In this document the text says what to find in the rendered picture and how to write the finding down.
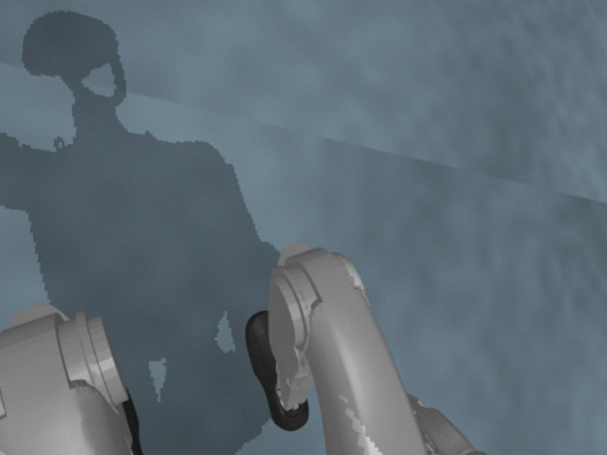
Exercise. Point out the right robot hand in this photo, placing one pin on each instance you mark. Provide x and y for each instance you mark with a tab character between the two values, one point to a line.
439	434

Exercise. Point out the left robot foot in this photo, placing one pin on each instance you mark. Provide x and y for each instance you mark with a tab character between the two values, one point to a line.
133	424

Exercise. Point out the right robot foot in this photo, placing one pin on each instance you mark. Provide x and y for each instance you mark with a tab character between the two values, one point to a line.
264	367

